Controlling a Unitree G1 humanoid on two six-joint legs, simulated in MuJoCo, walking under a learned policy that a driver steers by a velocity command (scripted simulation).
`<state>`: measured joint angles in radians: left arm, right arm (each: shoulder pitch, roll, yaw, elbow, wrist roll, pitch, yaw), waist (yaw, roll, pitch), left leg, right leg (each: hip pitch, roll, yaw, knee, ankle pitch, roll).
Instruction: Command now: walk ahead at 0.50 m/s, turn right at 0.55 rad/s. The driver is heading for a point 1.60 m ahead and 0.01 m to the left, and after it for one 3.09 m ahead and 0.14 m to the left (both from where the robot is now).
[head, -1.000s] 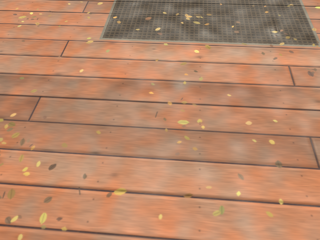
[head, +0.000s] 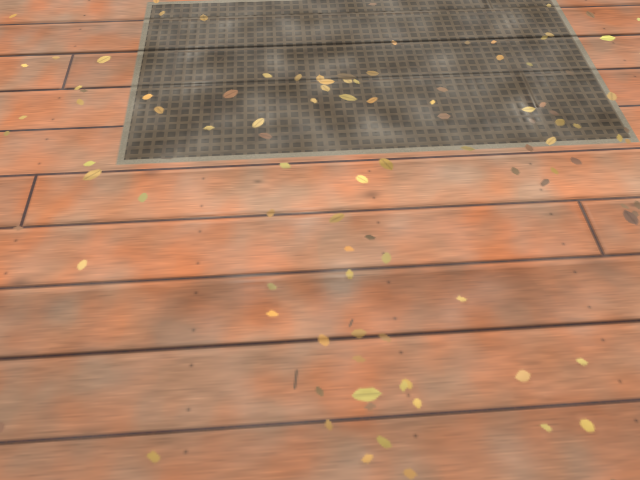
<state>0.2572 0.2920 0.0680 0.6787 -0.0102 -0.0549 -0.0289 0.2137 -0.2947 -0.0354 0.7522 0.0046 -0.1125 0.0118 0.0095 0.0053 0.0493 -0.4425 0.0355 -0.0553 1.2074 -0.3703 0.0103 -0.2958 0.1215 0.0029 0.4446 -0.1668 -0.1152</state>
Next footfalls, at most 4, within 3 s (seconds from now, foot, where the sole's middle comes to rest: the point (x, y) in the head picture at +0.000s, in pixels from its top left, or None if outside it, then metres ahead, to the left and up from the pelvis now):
0.28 left None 0.36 0.16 -0.77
0.80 right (405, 430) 0.56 -0.15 -0.77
1.32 left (306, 301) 0.88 0.07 -0.77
1.80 right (366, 207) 1.19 -0.09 -0.77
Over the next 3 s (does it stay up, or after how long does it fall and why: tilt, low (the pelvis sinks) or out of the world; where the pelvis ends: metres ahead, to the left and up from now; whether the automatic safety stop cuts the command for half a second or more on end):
stays up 1.53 0.07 0.00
